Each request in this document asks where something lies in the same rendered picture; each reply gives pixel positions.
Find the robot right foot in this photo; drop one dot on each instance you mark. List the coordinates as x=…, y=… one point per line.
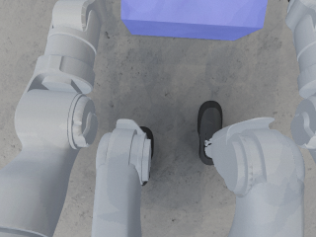
x=209, y=121

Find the left robot thigh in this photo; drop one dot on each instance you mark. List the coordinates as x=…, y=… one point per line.
x=118, y=189

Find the right robot upper arm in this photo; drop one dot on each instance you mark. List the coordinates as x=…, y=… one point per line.
x=303, y=125

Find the carton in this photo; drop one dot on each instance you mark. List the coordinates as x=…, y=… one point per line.
x=193, y=19

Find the left robot upper arm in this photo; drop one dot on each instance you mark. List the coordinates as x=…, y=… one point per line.
x=52, y=126

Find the robot left forearm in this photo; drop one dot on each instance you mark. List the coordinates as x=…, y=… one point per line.
x=72, y=43

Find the robot right forearm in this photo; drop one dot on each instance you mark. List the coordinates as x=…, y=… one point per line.
x=301, y=19

